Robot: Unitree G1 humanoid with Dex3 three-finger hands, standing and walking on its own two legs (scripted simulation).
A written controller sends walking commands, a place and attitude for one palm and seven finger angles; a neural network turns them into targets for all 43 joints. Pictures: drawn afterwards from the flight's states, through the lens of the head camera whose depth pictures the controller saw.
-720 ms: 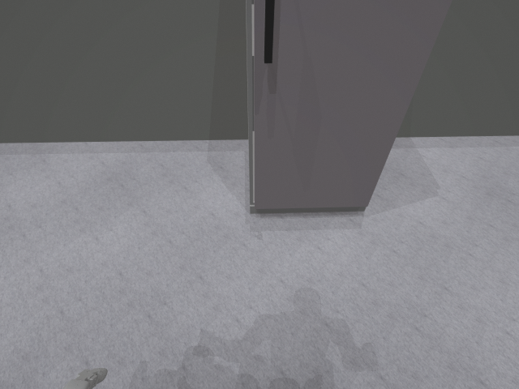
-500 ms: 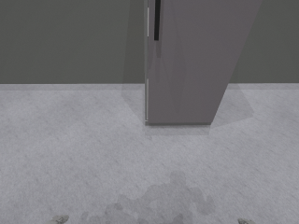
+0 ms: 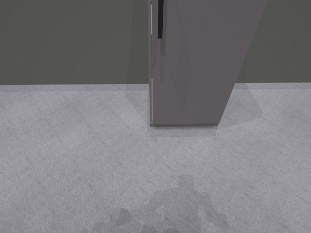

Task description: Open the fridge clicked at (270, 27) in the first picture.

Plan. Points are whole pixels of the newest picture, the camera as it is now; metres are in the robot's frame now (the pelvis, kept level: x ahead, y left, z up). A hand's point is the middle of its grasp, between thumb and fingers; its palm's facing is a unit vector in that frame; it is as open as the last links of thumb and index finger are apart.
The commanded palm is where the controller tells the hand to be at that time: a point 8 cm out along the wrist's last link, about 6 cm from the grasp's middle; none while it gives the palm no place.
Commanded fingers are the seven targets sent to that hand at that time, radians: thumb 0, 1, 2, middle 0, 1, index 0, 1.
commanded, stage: stand and wait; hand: left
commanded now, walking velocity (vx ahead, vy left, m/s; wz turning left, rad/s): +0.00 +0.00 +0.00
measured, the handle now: out of the picture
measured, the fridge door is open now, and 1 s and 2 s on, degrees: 0 0 0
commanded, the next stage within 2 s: look at it before walking up in 0.10 s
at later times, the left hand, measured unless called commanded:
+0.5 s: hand out of the picture +0.07 +0.25 -0.15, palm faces -0.02 -0.94 -0.33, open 7.4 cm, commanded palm none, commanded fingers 0.00 0.90 0.90 -0.20 -0.30 -0.20 -0.30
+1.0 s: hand out of the picture +0.06 +0.24 -0.16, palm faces -0.04 -0.95 -0.32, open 7.4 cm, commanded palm none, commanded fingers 0.00 0.90 0.90 -0.20 -0.30 -0.20 -0.30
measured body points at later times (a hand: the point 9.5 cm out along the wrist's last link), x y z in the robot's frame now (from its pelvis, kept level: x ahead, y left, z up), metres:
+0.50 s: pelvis +0.00 +0.00 +0.00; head -0.01 +0.00 +0.45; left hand +0.07 +0.29 -0.13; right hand +0.06 -0.30 -0.13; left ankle +0.01 +0.12 -0.74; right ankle +0.01 -0.12 -0.74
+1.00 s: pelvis +0.00 +0.00 +0.00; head +0.00 +0.00 +0.45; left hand +0.06 +0.29 -0.14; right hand +0.07 -0.29 -0.14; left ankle +0.01 +0.12 -0.74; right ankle +0.01 -0.12 -0.74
